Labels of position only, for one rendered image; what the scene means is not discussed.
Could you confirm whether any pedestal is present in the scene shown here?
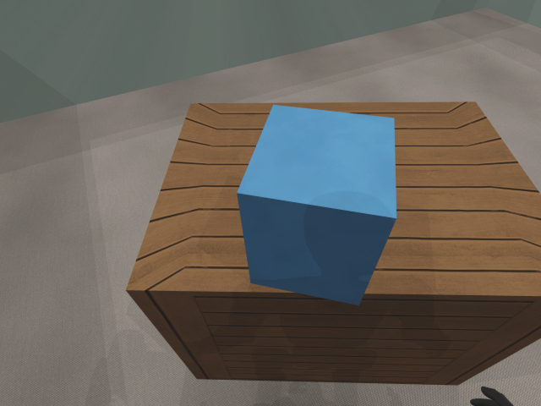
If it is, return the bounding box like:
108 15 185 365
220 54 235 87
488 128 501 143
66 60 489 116
126 101 541 386

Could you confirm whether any robot right hand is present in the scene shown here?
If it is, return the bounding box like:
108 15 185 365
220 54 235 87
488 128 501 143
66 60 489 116
470 387 514 406

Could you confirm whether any carton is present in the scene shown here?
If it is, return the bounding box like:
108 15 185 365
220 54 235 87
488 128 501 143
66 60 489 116
237 105 396 305

